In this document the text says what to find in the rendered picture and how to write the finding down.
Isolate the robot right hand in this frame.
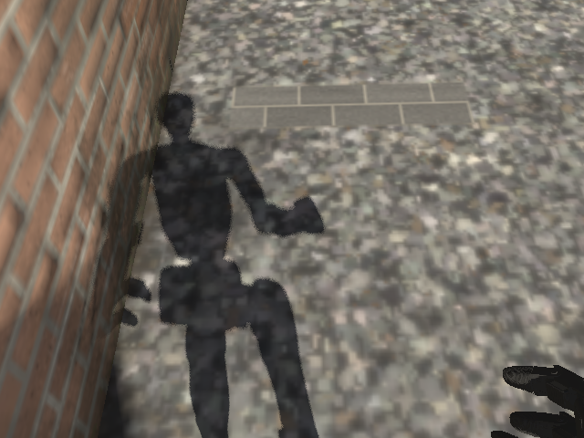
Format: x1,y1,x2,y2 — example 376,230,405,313
491,365,584,438

